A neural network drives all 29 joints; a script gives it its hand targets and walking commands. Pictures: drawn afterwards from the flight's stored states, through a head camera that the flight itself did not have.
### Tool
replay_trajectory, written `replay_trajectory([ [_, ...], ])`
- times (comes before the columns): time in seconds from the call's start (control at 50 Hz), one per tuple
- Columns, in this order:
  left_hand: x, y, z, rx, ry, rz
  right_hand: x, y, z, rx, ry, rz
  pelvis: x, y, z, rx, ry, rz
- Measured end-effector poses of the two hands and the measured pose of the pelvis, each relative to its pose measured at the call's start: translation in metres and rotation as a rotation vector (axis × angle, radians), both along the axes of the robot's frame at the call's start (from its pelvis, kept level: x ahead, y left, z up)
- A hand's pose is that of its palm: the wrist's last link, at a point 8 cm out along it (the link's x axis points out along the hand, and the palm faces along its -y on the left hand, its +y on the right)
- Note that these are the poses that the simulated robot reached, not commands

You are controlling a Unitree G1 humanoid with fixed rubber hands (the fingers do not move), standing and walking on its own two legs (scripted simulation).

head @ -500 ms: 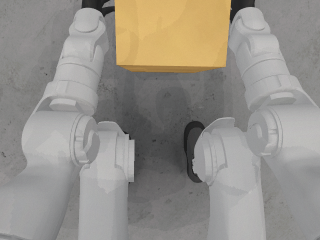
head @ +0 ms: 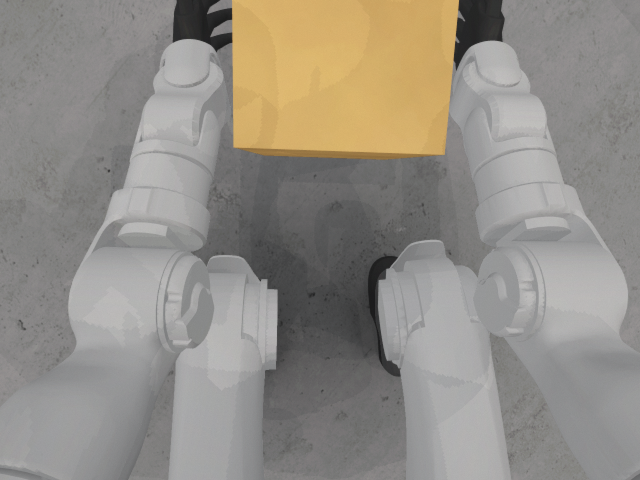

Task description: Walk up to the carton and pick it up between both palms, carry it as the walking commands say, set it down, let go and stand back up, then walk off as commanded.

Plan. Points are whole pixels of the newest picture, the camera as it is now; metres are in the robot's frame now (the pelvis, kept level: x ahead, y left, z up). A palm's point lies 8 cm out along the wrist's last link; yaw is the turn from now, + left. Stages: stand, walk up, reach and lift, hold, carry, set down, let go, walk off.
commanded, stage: reach and lift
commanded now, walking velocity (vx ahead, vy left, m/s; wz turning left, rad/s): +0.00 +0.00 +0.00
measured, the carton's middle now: (333, 77) +0.51 -0.04 -0.21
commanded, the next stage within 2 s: none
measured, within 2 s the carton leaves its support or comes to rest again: neither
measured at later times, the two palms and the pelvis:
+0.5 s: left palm (178, 14) +0.53 +0.10 -0.08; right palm (509, 24) +0.52 -0.18 -0.08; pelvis +0.00 -0.01 +0.04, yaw +0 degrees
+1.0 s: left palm out of the picture +0.52 +0.10 -0.01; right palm (561, 7) +0.50 -0.17 -0.01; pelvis +0.00 -0.01 +0.08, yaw +0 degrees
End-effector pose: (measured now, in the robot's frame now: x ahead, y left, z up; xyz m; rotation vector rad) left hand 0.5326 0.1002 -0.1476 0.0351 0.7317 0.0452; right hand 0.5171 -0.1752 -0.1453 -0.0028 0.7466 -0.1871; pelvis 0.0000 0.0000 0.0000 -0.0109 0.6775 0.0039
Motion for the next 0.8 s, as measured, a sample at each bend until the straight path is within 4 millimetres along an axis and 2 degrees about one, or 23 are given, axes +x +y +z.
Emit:
replay_trajectory([
  [0.36, 0.003, -0.002, 0.050, 0.002, -0.034, 0.015, 0.001, 0.000, 0.045, 0.012, -0.033, -0.027, -0.001, -0.005, 0.024, 0.012, 0.071, -0.006],
  [0.64, -0.003, 0.000, 0.079, 0.000, -0.036, 0.024, -0.003, 0.002, 0.074, 0.012, -0.036, -0.026, 0.002, -0.007, 0.046, 0.020, 0.105, -0.014],
  [0.8, -0.009, 0.002, 0.104, -0.013, -0.045, 0.033, -0.009, 0.003, 0.099, 0.022, -0.047, -0.036, 0.002, -0.006, 0.060, 0.018, 0.101, -0.013],
])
